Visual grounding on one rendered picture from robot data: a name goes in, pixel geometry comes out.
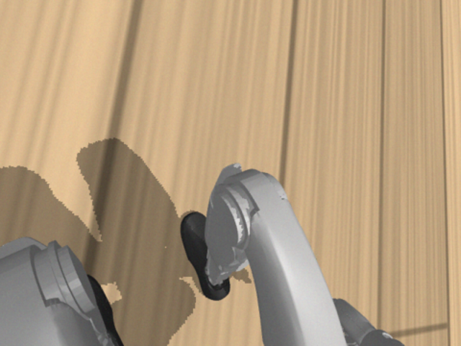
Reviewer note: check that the left robot foot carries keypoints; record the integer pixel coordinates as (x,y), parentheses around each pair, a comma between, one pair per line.
(106,311)

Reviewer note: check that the right robot arm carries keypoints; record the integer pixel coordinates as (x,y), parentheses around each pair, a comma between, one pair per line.
(379,337)

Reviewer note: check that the right robot hand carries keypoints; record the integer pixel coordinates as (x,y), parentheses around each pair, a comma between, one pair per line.
(354,325)

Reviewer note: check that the right robot foot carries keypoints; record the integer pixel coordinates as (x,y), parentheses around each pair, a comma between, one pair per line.
(193,238)

